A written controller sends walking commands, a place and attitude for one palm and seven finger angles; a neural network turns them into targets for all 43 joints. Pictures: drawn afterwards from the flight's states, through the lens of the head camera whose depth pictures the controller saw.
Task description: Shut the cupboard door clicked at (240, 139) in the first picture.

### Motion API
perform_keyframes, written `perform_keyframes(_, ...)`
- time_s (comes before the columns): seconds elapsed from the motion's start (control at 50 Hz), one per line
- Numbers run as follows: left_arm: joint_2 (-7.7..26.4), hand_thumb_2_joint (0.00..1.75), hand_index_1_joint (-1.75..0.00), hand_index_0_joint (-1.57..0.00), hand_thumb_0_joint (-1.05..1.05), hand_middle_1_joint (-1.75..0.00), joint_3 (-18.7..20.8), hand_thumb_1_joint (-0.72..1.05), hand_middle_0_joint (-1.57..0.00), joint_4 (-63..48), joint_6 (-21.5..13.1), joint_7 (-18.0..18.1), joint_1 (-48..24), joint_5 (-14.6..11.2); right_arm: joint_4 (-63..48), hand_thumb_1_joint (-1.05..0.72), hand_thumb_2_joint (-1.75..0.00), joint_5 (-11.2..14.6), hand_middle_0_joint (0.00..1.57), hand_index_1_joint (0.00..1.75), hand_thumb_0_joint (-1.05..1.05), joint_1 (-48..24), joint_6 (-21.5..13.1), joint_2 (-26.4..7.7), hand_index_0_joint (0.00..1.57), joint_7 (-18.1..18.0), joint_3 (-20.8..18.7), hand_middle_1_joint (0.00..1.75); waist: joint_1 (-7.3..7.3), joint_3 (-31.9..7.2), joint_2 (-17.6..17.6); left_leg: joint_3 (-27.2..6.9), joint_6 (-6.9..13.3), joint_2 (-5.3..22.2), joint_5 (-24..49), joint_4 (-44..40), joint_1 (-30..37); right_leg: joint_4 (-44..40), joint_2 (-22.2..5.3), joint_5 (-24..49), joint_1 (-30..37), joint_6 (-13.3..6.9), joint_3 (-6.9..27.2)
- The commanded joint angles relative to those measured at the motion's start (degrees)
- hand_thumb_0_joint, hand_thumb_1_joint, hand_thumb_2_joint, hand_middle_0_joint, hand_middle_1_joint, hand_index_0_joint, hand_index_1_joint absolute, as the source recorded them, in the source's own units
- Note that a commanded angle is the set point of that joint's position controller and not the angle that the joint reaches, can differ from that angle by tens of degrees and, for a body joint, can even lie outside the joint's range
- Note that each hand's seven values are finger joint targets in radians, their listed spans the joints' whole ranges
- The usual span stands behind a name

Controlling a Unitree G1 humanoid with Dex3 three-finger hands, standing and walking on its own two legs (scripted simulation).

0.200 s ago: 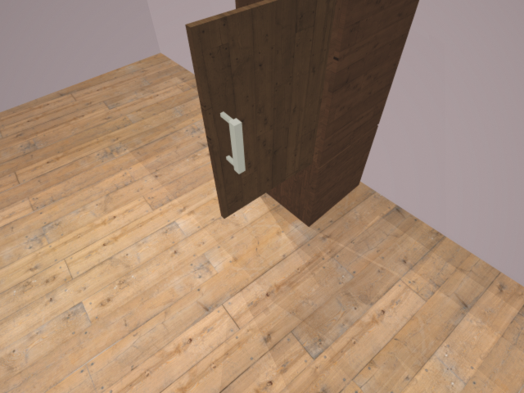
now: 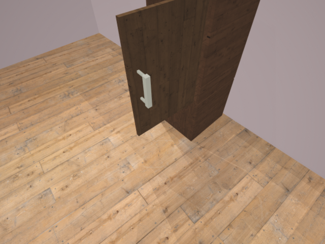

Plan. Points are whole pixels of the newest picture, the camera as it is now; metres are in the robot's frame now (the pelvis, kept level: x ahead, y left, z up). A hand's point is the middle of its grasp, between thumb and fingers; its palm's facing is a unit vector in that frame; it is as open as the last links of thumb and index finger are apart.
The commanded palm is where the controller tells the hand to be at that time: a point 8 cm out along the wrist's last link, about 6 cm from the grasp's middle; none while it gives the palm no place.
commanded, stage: stand and wait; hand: left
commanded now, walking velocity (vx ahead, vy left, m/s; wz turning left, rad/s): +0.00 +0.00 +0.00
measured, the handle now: (144, 89) +0.67 +0.11 -0.04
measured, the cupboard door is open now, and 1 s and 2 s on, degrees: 87 87 87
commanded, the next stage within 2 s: look at it before walking up in 0.08 s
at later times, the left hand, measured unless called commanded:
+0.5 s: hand out of the picture +0.08 +0.25 -0.16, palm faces -0.02 -0.94 -0.34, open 7.4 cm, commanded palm none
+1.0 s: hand out of the picture +0.07 +0.23 -0.17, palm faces -0.09 -0.95 -0.30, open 7.4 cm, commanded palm none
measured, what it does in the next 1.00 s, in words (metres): stands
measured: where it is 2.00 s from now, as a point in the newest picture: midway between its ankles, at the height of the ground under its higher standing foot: outside the picture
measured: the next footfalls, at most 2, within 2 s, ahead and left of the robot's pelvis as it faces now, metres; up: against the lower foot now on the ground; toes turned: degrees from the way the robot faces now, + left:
left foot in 1.74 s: +0.07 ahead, +0.11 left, +0.00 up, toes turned -30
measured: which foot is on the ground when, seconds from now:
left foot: down 0.00-1.00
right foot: down 0.00-1.00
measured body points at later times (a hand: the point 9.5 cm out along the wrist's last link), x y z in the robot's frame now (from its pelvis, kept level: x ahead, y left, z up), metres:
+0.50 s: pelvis +0.00 +0.01 +0.00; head +0.02 +0.00 +0.45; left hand +0.08 +0.30 -0.13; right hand +0.06 -0.28 -0.15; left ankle -0.03 +0.13 -0.75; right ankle -0.03 -0.08 -0.75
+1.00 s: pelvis -0.01 +0.01 -0.01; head +0.02 +0.00 +0.44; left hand +0.07 +0.28 -0.15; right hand +0.04 -0.26 -0.16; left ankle -0.03 +0.13 -0.75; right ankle -0.03 -0.08 -0.75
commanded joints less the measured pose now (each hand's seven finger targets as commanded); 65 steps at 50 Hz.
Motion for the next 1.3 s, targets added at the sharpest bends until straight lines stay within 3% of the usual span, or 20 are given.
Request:
perform_keyframes(0.0, 11.8, 0.90, -0.30, -0.20, 0.00, -0.30, 2.1, 0.90, -0.20, -3.3, -1.2, 0.7, -1.4, 0.0, -2.8, -0.90, -0.90, 0.3, 0.20, 0.30, 0.00, -0.9, -1.1, -10.7, 0.20, -0.9, -2.1, 0.30, 0.25, -4.7, -0.1, -5.4, 2.2, 6.2, 13.0, -0.7, 1.0, -1.8, -9.8, 17.8, 0.9, -0.1, 8.1)
perform_keyframes(0.08, 11.9, 0.90, -0.30, -0.20, 0.00, -0.30, 2.2, 0.90, -0.20, -3.4, -1.2, 0.7, -1.3, 0.1, -3.0, -0.90, -0.90, 0.4, 0.20, 0.30, 0.00, -1.0, -1.1, -10.8, 0.20, -0.9, -2.1, 0.30, 0.34, -4.3, -1.3, -5.7, 2.4, 6.2, 12.9, -0.9, 1.0, -1.9, -9.6, 17.4, 0.5, -0.1, 8.1)
perform_keyframes(0.72, 12.6, 0.90, -0.30, -0.20, 0.00, -0.30, 1.8, 0.90, -0.20, -3.4, -1.2, 0.5, -2.1, 0.0, -3.0, -0.90, -0.90, 0.4, 0.20, 0.30, 0.00, -1.6, -1.3, -11.6, 0.20, -0.7, -2.0, 0.30, 0.30, -4.6, -0.8, -6.1, 2.3, 6.3, 13.7, -1.6, 1.3, -2.1, -9.8, 16.3, 0.9, 0.0, 8.0)
perform_keyframes(0.76, 12.4, 0.90, -0.30, -0.20, 0.00, -0.30, 2.0, 0.90, -0.20, -3.8, -0.9, 0.4, -2.4, 0.0, -3.0, -0.90, -0.90, 0.2, 0.20, 0.30, 0.00, -1.2, -1.2, -11.7, 0.20, -1.0, -2.2, 0.30, 0.11, -4.3, -0.7, -4.9, 2.1, 6.8, 14.4, -0.5, 2.1, -1.2, -9.5, 18.5, -0.4, -0.1, 8.7)
perform_keyframes(0.82, 6.5, 0.90, -0.30, -0.20, 0.00, -0.30, 1.2, 0.90, -0.20, -3.4, 0.9, 0.9, 0.9, 0.0, -2.3, -0.90, -0.90, 0.1, 0.20, 0.30, 0.00, 3.2, 0.2, -4.9, 0.20, -1.4, -1.2, 0.30, -0.26, -5.2, -0.9, -1.9, 1.0, 7.1, 14.9, 3.0, 2.0, 2.2, -9.5, 22.6, -1.8, 0.6, 9.4)
perform_keyframes(0.92, 7.5, 0.90, -0.30, -0.20, 0.00, -0.30, 2.7, 0.90, -0.20, -6.7, 2.6, 0.4, 2.0, 0.4, -5.5, -0.90, -0.90, 0.1, 0.20, 0.30, 0.00, 4.2, 1.3, -6.4, 0.20, -2.1, -3.0, 0.30, -0.39, -3.9, -0.3, 0.3, 1.4, 8.4, 12.0, 7.2, 0.6, 8.4, -8.0, 22.2, -7.3, -0.1, 11.3)
perform_keyframes(0.98, 6.5, 0.90, -0.30, -0.20, 0.00, -0.30, 3.2, 0.90, -0.20, -9.1, 3.3, -0.1, 2.3, 0.6, -7.5, -0.90, -0.90, -0.1, 0.20, 0.30, 0.00, 4.1, 1.6, -7.3, 0.20, -2.3, -3.9, 0.30, -0.16, -2.6, 2.1, -1.2, 3.2, 11.3, 9.7, 6.9, -0.1, 14.0, -5.3, 16.2, -12.5, 0.4, 10.9)
perform_keyframes(1.0, 5.8, 0.90, -0.30, -0.20, 0.00, -0.30, 3.4, 0.90, -0.20, -10.0, 3.6, -0.3, 2.2, 0.7, -8.0, -0.90, -0.90, -0.3, 0.20, 0.30, 0.00, 4.5, 1.5, -7.5, 0.20, -2.4, -4.3, 0.30, -0.37, -1.9, 3.9, -2.8, 4.5, 13.5, 9.0, 5.6, -0.7, 17.8, -3.9, 11.3, -14.6, 0.8, 10.0)
perform_keyframes(1.04, 4.0, 0.90, -0.30, -0.20, 0.00, -0.30, 3.6, 0.90, -0.20, -11.9, 4.4, -0.9, 1.2, 0.8, -8.3, -0.90, -0.90, -0.6, 0.20, 0.30, 0.00, 5.1, 0.9, -8.1, 0.20, -2.4, -4.8, 0.30, -0.29, -0.4, 10.2, -7.0, 9.7, 20.6, 14.7, 1.4, -2.0, 31.6, -1.3, -13.8, -19.0, 2.0, 6.3)
perform_keyframes(1.06, 3.3, 0.90, -0.30, -0.20, 0.00, -0.30, 4.0, 0.90, -0.20, -12.8, 4.7, -1.0, 0.7, 0.9, -8.8, -0.90, -0.90, -0.9, 0.20, 0.30, 0.00, 5.0, 0.7, -7.8, 0.20, -2.4, -4.8, 0.30, -0.17, 0.0, 10.9, -7.5, 11.5, 22.3, 17.6, 1.2, -3.0, 36.1, -1.9, -19.2, -20.0, 2.2, 6.8)
perform_keyframes(1.08, 3.1, 0.90, -0.30, -0.20, 0.00, -0.30, 4.2, 0.90, -0.20, -13.2, 4.8, -1.1, 1.3, 0.9, -9.5, -0.90, -0.90, -0.8, 0.20, 0.30, 0.00, 4.2, 0.5, -7.6, 0.20, -2.4, -4.8, 0.30, 0.53, -0.6, 9.6, -6.8, 11.7, 22.9, 19.0, 2.5, -3.2, 37.0, -3.0, -19.9, -19.7, 1.9, 7.9)
perform_keyframes(1.12, 1.9, 0.90, -0.30, -0.20, 0.00, -0.30, 4.4, 0.90, -0.20, -13.2, 4.5, -1.5, 4.8, 0.8, -11.0, -0.90, -0.90, -1.0, 0.20, 0.30, 0.00, 0.6, 0.4, -7.5, 0.20, -2.4, -5.1, 0.30, 2.95, -1.1, 8.2, -2.6, 9.4, 21.1, 19.8, 6.9, -6.8, 30.3, -4.1, -16.6, -13.8, 1.8, 6.3)
perform_keyframes(1.14, 2.0, 0.90, -0.30, -0.20, 0.00, -0.30, 4.8, 0.90, -0.20, -12.3, 4.2, -1.7, 8.0, 0.9, -11.4, -0.90, -0.90, -0.9, 0.20, 0.30, 0.00, -0.5, 0.6, -7.7, 0.20, -2.4, -5.2, 0.30, 4.34, -2.5, 6.2, 0.3, 6.9, 18.5, 17.1, 11.5, -8.0, 23.7, -3.6, -10.6, -9.2, 2.0, 4.6)
perform_keyframes(1.16, 3.4, 0.90, -0.30, -0.20, 0.00, -0.30, 5.5, 0.90, -0.20, -11.2, 3.8, -1.6, 12.2, 1.1, -12.2, -0.90, -0.90, -0.3, 0.20, 0.30, 0.00, -2.1, 0.9, -7.1, 0.20, -2.3, -5.4, 0.30, 6.52, -2.9, 0.9, 3.5, 3.6, 13.9, 8.9, 20.1, -12.2, 14.0, -3.9, 1.5, -3.8, 1.9, 5.8)
perform_keyframes(1.18, 10.0, 0.90, -0.30, -0.20, 0.00, -0.30, 6.7, 0.90, -0.20, -11.1, 2.8, -0.7, 14.4, 1.9, -13.8, -0.90, -0.90, 0.5, 0.20, 0.30, 0.00, -1.0, 1.3, -3.1, 0.20, -2.0, -5.0, 0.30, 6.60, -3.7, -20.4, 7.7, -0.9, 3.9, -12.8, 35.3, -22.2, 2.1, -15.7, 15.9, 0.1, -2.1, 26.6)
perform_keyframes(1.2, 11.9, 0.90, -0.30, -0.20, 0.00, -0.30, 6.8, 0.90, -0.20, -11.1, 2.7, 0.0, 15.3, 1.0, -14.9, -0.90, -0.90, 0.8, 0.20, 0.30, 0.00, -3.0, 2.0, -2.4, 0.20, -1.7, -4.9, 0.30, 7.47, -1.8, -20.9, 0.9, -1.5, -0.5, -27.3, 47.3, -26.5, -0.4, -22.6, 25.6, -3.3, -7.8, 37.9)
perform_keyframes(1.22, 11.1, 0.90, -0.30, -0.20, 0.00, -0.30, 6.7, 0.90, -0.20, -11.7, 2.7, 0.5, 12.9, 0.8, -14.4, -0.90, -0.90, 0.8, 0.20, 0.30, 0.00, -1.3, 2.5, -2.4, 0.20, -1.4, -4.9, 0.30, 5.29, -0.9, -15.9, -4.2, -0.9, 1.6, -23.7, 52.3, -27.6, -0.7, -21.7, 13.5, -5.2, -10.5, 34.7)
perform_keyframes(1.24, 8.5, 0.90, -0.30, -0.20, 0.00, -0.30, 6.4, 0.90, -0.20, -13.4, 2.8, 0.7, 9.0, 0.8, -13.9, -0.90, -0.90, 0.8, 0.20, 0.30, 0.00, -2.4, 2.5, -2.1, 0.20, -1.1, -5.2, 0.30, 3.89, 1.3, -10.7, -5.5, -0.9, 2.1, -19.5, 53.9, -28.8, -1.7, -18.7, 3.3, -9.6, -10.3, 34.2)
perform_keyframes(1.26, 7.6, 0.90, -0.30, -0.20, 0.00, -0.30, 6.1, 0.90, -0.20, -14.4, 2.7, 0.8, 6.5, 1.0, -13.6, -0.90, -0.90, 0.6, 0.20, 0.30, 0.00, -2.4, 2.5, -1.9, 0.20, -1.0, -5.3, 0.30, 2.51, 1.5, -9.7, -5.8, -1.3, 2.6, -15.7, 54.4, -29.1, -1.0, -16.7, 2.8, -10.2, -9.2, 33.4)
perform_keyframes(1.28, 6.7, 0.90, -0.30, -0.20, 0.00, -0.30, 6.1, 0.90, -0.20, -14.6, 2.4, 1.0, 6.1, 0.9, -13.2, -0.90, -0.90, 0.4, 0.20, 0.30, 0.00, -1.6, 2.3, -1.7, 0.20, -1.0, -5.3, 0.30, 2.13, -1.4, -7.5, -5.8, -1.8, 2.8, -13.2, 53.2, -28.0, 0.7, -15.5, 7.6, -7.8, -8.2, 31.2)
